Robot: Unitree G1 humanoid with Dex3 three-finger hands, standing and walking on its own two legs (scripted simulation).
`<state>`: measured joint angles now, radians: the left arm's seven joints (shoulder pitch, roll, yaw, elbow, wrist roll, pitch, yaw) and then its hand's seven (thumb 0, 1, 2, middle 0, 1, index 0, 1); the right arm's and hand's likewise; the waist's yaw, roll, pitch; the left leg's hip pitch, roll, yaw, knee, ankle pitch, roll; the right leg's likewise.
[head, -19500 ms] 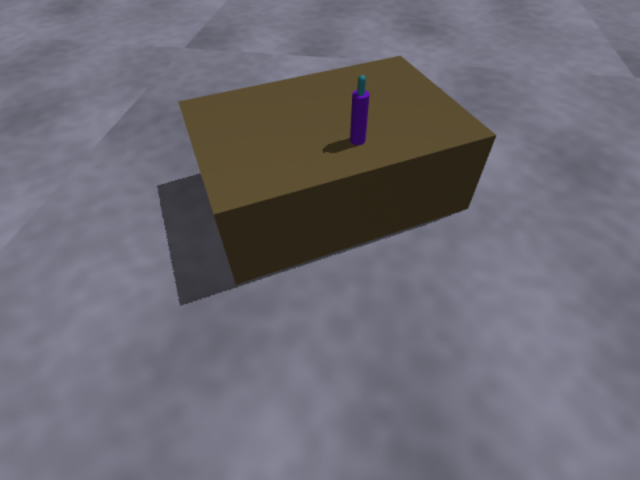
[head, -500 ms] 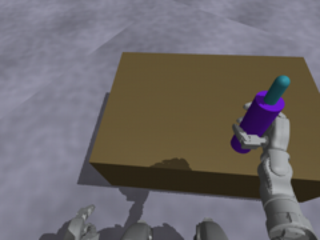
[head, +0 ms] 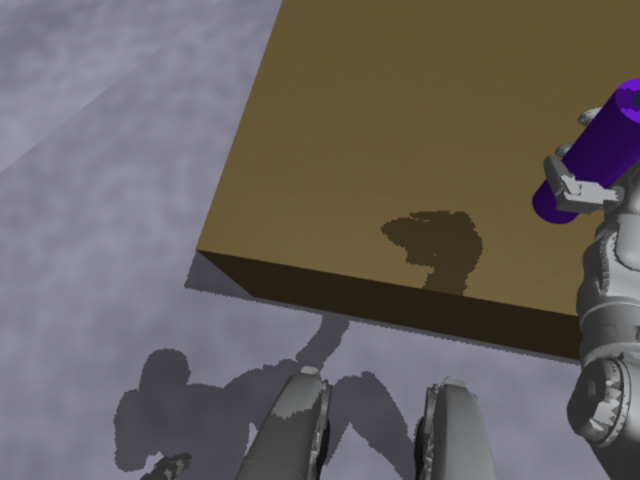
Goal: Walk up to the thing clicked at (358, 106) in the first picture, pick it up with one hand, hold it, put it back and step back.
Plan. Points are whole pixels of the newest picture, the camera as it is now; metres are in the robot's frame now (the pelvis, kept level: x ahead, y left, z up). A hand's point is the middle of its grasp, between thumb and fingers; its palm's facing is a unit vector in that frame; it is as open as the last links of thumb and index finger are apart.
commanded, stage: crouch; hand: right
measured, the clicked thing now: (609, 145) +0.49 -0.23 +0.05
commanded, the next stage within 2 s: lower in 0.64 s
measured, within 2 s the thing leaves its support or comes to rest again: rests again in 1.60 s
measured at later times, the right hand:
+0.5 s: hand (570, 162) +0.52 -0.23 -0.03, palm faces +0.29 +0.96 -0.01, open 8.3 cm
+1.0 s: hand (554, 172) +0.54 -0.23 -0.08, palm faces +0.28 +0.96 -0.02, open 8.3 cm
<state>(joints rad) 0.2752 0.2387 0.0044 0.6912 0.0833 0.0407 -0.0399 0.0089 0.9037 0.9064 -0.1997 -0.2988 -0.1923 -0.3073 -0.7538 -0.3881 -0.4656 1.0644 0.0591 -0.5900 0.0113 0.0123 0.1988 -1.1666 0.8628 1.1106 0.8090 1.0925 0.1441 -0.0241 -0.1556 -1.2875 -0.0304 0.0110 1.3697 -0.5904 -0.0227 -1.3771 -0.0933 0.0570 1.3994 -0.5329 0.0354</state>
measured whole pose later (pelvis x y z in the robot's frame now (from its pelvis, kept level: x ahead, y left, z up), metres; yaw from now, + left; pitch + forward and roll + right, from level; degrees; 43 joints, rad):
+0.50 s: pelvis -0.02 +0.00 -0.06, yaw +2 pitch +34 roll +5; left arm 0.23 0.25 -0.03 0.66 0.09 0.06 -0.04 0.01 0.90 0.90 -0.20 -0.30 -0.19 -0.31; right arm -0.95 -0.52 -0.50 1.14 0.01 -0.51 0.01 0.01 0.20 -1.17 0.86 1.12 0.81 1.10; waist 0.18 -0.03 -0.17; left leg -1.55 -0.04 0.03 1.59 -0.64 -0.03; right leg -1.66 -0.09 0.10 1.63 -0.57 0.04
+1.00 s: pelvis -0.02 -0.01 -0.10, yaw +3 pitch +37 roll +6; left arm 0.23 0.26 -0.03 0.65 0.10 0.06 -0.05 0.00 0.90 0.91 -0.20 -0.29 -0.19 -0.31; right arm -1.00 -0.56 -0.51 1.14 -0.01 -0.49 0.02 0.01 0.20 -1.17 0.86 1.12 0.81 1.10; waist 0.19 -0.03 -0.16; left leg -1.71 -0.04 0.03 1.74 -0.68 -0.04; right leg -1.82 -0.09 0.10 1.78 -0.62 0.03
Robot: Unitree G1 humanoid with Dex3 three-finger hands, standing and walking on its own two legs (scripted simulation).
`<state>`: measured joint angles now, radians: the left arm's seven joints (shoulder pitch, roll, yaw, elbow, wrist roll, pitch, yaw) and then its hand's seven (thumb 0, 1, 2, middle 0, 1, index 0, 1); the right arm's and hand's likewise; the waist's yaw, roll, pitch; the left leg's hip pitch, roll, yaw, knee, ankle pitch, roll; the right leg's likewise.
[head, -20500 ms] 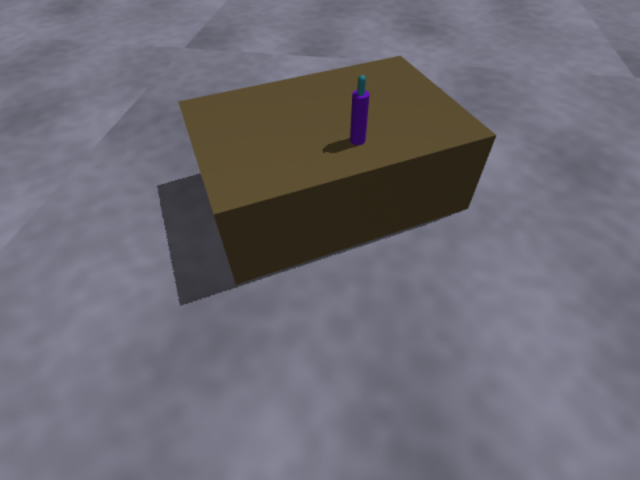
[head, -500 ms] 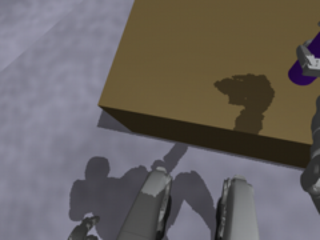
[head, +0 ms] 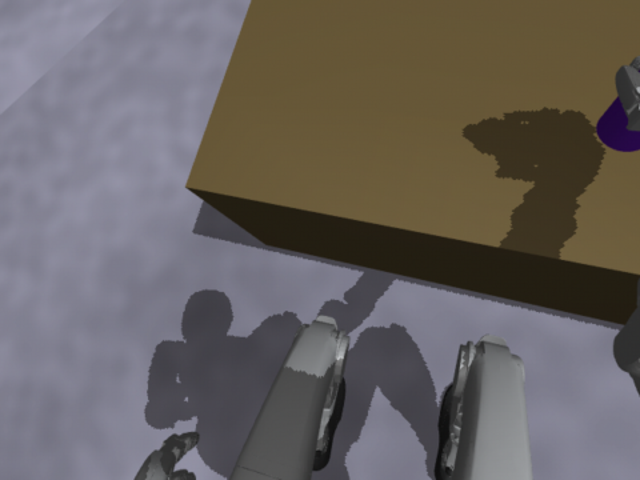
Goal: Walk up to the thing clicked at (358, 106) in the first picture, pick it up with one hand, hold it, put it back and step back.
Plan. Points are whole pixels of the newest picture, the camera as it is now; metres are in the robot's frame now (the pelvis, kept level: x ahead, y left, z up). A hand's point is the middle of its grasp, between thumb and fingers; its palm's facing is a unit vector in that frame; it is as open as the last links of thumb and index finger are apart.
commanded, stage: lower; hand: right
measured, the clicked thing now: out of the picture +0.55 -0.26 +0.05
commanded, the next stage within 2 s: loosen in 0.78 s
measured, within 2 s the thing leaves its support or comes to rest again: rests again in 0.60 s
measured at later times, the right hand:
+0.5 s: hand out of the picture +0.55 -0.26 -0.03, palm faces +0.32 +0.95 -0.03, open 8.3 cm
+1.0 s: hand out of the picture +0.55 -0.26 -0.04, palm faces +0.31 +0.95 -0.03, open 8.3 cm
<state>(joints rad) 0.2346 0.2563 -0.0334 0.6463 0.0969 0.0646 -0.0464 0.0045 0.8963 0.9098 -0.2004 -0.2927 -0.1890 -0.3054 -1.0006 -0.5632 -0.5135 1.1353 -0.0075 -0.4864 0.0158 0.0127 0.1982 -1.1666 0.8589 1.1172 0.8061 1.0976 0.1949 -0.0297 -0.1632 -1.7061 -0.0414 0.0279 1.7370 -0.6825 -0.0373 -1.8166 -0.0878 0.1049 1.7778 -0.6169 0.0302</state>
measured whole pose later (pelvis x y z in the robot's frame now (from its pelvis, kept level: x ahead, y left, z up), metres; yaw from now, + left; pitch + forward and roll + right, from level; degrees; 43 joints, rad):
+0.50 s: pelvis -0.01 +0.01 -0.05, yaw +0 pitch +38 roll +6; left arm 0.21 0.27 -0.04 0.64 0.08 0.09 -0.04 0.00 0.91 0.90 -0.20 -0.29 -0.19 -0.30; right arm -1.05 -0.62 -0.54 1.11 0.00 -0.43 0.05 0.01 0.20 -1.17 0.86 1.12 0.81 1.10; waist 0.19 -0.02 -0.14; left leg -1.88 -0.05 0.03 1.93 -0.72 -0.03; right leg -1.98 -0.08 0.12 1.95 -0.64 0.04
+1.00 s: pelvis -0.02 +0.01 -0.08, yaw +1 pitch +37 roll +6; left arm 0.21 0.28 -0.04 0.64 0.08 0.10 -0.03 0.00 0.91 0.89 -0.20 -0.29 -0.20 -0.30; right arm -1.07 -0.65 -0.55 1.08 0.00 -0.39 0.08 0.02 0.19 -1.14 0.87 1.09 0.82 1.07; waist 0.19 -0.02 -0.13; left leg -1.94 -0.05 0.04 2.01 -0.72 -0.03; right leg -2.05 -0.08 0.14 2.03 -0.64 0.05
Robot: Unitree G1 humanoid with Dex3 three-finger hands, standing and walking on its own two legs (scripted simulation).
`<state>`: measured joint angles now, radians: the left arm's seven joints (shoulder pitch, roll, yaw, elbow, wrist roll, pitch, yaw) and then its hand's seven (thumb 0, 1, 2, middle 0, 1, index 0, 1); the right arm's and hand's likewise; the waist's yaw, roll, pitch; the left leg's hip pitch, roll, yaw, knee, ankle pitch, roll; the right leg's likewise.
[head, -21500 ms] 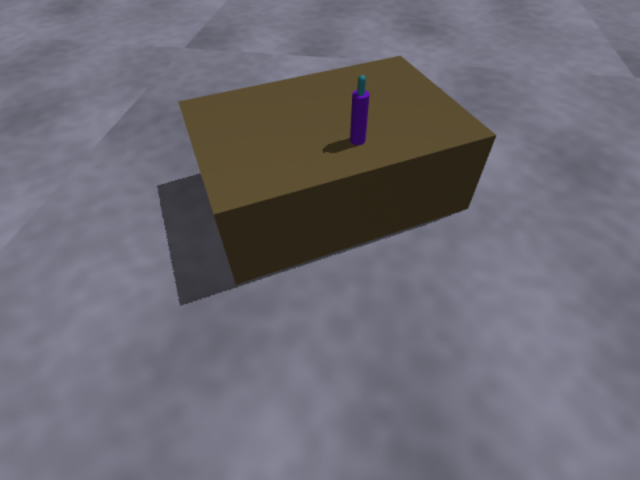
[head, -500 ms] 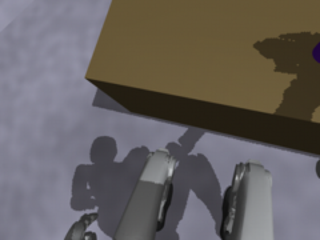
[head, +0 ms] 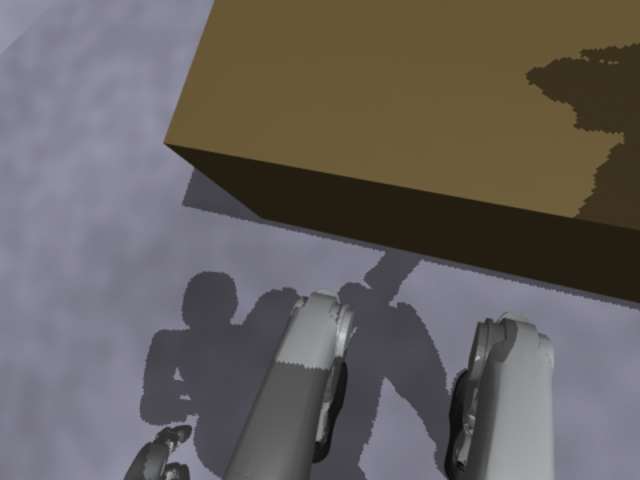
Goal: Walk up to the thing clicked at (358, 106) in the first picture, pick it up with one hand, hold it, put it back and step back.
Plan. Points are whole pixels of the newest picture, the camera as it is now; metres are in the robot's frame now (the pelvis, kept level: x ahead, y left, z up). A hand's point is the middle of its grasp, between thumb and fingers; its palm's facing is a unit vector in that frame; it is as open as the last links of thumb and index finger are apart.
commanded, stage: open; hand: right
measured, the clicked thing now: out of the picture +0.57 -0.29 +0.07
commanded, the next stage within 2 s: withdraw in 0.38 s
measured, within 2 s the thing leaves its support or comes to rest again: neither
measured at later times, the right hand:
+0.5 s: hand out of the picture +0.57 -0.28 +0.03, palm faces +0.33 +0.94 -0.03, open 14.7 cm
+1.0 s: hand out of the picture +0.53 -0.35 +0.15, palm faces +0.36 +0.91 -0.19, open 17.1 cm
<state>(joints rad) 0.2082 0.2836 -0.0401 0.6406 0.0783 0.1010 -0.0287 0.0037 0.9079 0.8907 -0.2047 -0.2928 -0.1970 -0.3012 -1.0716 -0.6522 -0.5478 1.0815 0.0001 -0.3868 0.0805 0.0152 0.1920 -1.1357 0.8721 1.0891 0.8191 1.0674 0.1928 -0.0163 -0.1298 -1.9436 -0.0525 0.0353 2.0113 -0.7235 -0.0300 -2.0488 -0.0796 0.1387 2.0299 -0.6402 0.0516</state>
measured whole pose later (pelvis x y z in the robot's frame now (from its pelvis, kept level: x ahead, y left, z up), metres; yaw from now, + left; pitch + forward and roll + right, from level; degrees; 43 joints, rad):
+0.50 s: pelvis +0.00 +0.00 +0.00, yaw +1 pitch +37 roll +6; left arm 0.21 0.28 -0.04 0.64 0.07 0.10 -0.02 0.00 0.89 0.91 -0.20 -0.30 -0.19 -0.31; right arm -1.06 -0.65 -0.54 1.05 0.00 -0.35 0.07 -0.01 0.46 -0.19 0.49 0.33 0.50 0.33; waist 0.20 -0.02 -0.12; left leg -1.94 -0.06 0.04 2.01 -0.72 -0.03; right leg -2.05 -0.08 0.15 2.04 -0.64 0.05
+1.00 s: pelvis +0.01 +0.00 +0.10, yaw -1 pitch +33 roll +6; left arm 0.23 0.28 -0.02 0.64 0.00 0.10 -0.01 0.01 0.89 0.89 -0.20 -0.29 -0.19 -0.30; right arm -0.93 -0.76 -0.55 1.04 -0.02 -0.20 0.14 -0.01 0.46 -0.07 0.06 0.06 0.07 0.05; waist 0.15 -0.03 -0.14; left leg -1.61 -0.05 0.04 1.68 -0.66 -0.03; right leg -1.71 -0.10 0.11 1.72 -0.60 0.04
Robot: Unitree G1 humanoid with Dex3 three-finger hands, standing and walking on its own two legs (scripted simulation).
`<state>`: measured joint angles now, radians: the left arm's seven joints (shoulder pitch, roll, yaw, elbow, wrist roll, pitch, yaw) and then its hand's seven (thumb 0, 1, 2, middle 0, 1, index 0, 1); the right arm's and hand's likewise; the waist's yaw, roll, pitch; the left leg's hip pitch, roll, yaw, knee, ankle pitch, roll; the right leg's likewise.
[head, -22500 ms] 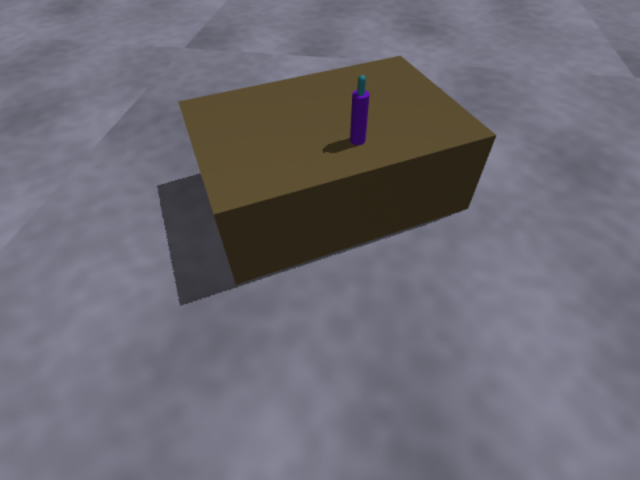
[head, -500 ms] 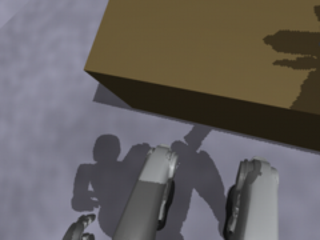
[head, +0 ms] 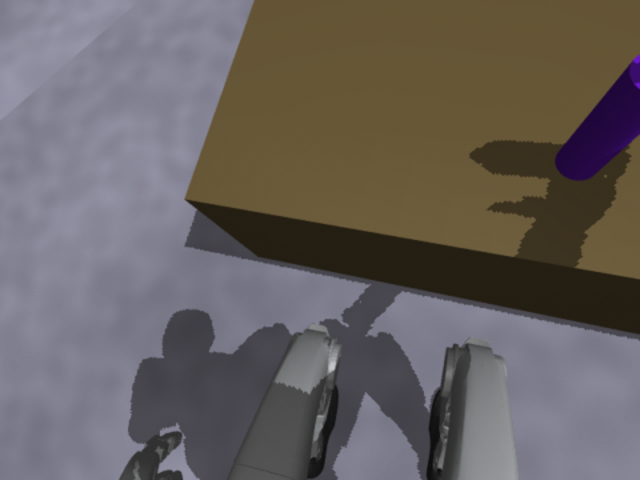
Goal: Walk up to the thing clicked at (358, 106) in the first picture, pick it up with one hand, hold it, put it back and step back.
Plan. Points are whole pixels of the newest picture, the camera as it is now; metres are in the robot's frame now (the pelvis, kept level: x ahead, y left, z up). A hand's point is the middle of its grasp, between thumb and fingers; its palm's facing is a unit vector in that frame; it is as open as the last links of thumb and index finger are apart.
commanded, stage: home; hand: right
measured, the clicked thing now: (626, 110) +0.55 -0.27 -0.02
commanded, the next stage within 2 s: none
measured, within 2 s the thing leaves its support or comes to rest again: neither
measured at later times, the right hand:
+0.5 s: hand out of the picture +0.42 -0.38 +0.13, palm faces +0.42 +0.81 -0.41, open 17.1 cm
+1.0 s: hand out of the picture +0.23 -0.21 +0.13, palm faces +0.25 +0.93 -0.25, open 17.3 cm
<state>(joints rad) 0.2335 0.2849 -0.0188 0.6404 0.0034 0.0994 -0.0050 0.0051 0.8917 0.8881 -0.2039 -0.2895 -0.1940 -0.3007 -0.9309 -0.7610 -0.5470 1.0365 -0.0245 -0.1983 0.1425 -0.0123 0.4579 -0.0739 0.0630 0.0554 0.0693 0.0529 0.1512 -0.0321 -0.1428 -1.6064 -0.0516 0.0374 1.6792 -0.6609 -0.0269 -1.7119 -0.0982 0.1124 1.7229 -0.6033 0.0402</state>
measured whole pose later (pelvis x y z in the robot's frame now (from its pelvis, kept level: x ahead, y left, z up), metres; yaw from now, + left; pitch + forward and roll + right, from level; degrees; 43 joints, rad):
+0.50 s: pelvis +0.04 -0.02 +0.16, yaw -4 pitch +19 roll +5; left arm 0.35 0.29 0.00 0.65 -0.04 0.12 0.04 0.01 0.90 0.89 -0.21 -0.29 -0.20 -0.30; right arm -0.56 -0.60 -0.35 1.06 -0.04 -0.04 -0.12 -0.01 0.46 -0.11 0.06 0.06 0.06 0.06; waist 0.10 -0.02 -0.10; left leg -0.83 -0.02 0.02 0.95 -0.45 -0.04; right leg -0.95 -0.09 0.05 1.05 -0.43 0.01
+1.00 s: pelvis +0.06 -0.01 +0.20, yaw -6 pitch +6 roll +1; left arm 0.18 0.20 -0.02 0.56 -0.04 0.04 0.13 0.01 0.90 0.89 -0.21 -0.29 -0.20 -0.30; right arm 0.32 -0.18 0.01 0.30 0.04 0.06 -0.15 -0.01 0.51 -0.08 0.06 0.06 0.06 0.05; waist 0.00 -0.03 -0.08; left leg -0.45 0.02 0.01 0.77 -0.43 -0.03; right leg -0.54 -0.05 0.02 0.81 -0.38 0.03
